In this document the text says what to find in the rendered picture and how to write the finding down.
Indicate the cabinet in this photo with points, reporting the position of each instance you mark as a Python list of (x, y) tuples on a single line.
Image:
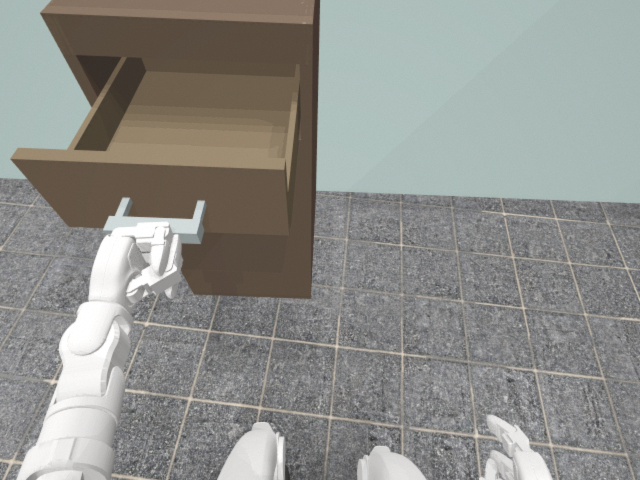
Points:
[(93, 35)]

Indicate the right robot shin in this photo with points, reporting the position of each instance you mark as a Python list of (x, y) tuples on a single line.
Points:
[(380, 448)]

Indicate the right robot hand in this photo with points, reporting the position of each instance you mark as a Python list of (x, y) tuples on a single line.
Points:
[(525, 464)]

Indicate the left robot shin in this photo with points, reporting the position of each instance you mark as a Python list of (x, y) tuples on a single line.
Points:
[(261, 426)]

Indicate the left robot forearm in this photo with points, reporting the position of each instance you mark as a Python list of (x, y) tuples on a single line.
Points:
[(76, 439)]

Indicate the robot shin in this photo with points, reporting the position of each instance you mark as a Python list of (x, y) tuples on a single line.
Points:
[(380, 448), (261, 426)]

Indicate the left robot hand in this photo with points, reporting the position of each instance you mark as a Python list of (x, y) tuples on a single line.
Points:
[(119, 261)]

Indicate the handle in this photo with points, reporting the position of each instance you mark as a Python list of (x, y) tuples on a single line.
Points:
[(190, 230)]

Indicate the drawer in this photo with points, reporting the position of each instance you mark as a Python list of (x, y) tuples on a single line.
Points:
[(169, 132)]

